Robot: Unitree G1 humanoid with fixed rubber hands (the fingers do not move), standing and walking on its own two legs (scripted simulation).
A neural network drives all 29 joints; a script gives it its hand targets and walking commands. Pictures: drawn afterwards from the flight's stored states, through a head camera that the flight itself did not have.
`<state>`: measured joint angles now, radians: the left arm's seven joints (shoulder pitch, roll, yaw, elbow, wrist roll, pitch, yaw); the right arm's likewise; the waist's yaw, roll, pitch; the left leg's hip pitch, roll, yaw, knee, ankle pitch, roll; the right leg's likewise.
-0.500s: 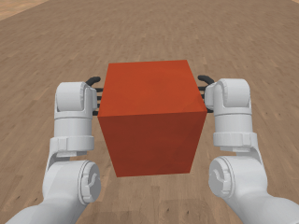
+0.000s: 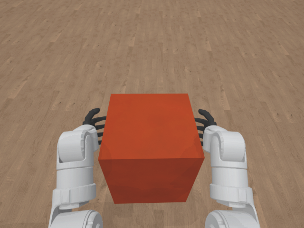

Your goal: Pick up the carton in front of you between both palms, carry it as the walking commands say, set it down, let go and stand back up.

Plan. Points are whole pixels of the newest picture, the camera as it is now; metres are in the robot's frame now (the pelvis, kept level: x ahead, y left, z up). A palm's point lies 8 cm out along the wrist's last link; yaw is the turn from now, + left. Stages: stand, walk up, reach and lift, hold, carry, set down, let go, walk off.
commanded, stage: carry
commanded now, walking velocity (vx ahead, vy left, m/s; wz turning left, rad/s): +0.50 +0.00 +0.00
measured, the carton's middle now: (149, 150) +0.33 +0.01 +0.01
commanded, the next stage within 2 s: none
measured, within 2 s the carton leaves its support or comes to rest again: neither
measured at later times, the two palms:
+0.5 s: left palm (108, 75) +0.55 +0.14 +0.09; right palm (198, 73) +0.57 -0.16 +0.09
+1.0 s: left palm (109, 27) +0.88 +0.18 +0.09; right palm (178, 29) +0.87 -0.12 +0.09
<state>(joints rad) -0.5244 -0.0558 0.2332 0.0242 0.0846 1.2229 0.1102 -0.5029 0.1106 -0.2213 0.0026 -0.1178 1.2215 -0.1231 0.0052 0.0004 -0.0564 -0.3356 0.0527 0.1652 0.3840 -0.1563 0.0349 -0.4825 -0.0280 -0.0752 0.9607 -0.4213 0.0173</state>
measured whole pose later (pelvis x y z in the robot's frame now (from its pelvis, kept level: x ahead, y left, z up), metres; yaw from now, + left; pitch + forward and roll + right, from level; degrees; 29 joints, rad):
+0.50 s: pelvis +0.31 -0.03 +0.00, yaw +3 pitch +4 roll +1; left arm -0.14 -0.13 0.10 -0.25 0.12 1.21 0.08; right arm -0.14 0.13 -0.10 -0.27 -0.14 1.23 -0.08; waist 0.02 0.00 -0.17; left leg -0.58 0.10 0.10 0.70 -0.18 -0.02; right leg -0.11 -0.03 -0.19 0.28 -0.24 -0.03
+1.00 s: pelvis +0.61 +0.03 +0.00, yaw +1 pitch +4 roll -1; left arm -0.13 -0.13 0.08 -0.35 0.13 1.21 0.08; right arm -0.12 0.13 -0.09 -0.34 -0.11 1.20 -0.09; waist -0.03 -0.01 -0.13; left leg -0.11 0.04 0.21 0.25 -0.22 0.03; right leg -0.61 -0.12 -0.11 0.68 -0.12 0.02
